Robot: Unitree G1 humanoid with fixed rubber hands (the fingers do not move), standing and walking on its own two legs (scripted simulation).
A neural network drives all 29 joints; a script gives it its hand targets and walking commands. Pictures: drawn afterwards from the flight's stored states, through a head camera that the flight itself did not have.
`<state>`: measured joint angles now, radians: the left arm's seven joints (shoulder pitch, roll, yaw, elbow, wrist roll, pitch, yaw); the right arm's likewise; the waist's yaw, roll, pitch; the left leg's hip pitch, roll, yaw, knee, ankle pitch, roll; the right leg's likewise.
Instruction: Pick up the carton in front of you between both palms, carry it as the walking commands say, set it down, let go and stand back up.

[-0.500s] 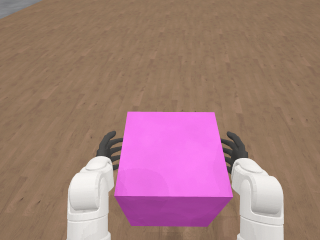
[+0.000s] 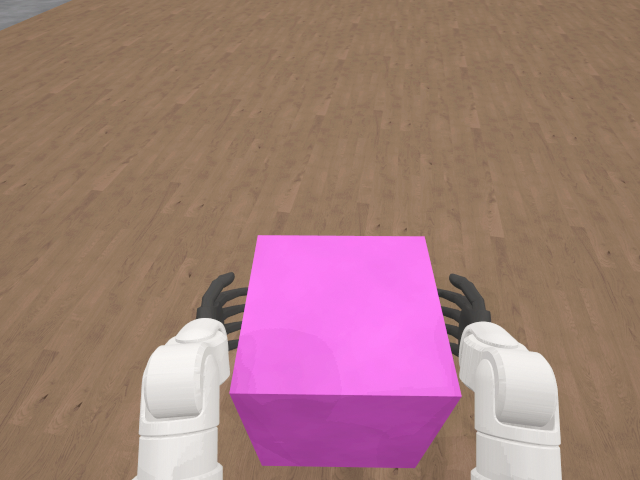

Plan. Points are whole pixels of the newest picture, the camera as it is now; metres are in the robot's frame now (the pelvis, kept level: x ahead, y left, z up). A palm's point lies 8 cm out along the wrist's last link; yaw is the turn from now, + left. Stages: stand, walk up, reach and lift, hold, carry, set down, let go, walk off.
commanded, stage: carry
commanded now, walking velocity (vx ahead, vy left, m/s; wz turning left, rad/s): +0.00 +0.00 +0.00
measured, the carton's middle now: (339, 356) +0.28 +0.00 +0.01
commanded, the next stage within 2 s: hold in 1.10 s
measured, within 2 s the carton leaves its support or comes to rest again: neither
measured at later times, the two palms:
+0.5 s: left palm (204, 375) +0.22 +0.16 +0.05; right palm (466, 381) +0.23 -0.14 +0.05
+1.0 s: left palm (202, 375) +0.23 +0.17 +0.04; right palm (457, 380) +0.23 -0.13 +0.04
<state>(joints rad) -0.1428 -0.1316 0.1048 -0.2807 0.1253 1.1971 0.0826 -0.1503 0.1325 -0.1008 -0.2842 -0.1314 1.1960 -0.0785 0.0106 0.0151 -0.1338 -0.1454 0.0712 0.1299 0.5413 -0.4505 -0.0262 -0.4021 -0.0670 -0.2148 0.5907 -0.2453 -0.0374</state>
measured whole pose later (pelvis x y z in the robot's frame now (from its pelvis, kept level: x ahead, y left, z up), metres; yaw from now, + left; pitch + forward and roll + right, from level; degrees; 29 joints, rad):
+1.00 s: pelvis -0.05 +0.01 +0.00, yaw +1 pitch +1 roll +0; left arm -0.19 -0.14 0.16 0.17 0.23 0.74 0.03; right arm -0.20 0.14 -0.16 0.16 -0.24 0.74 -0.02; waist 0.00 0.01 -0.09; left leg -0.20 0.04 0.14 0.57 -0.39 0.01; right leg -0.41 -0.10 -0.20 0.52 -0.13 -0.03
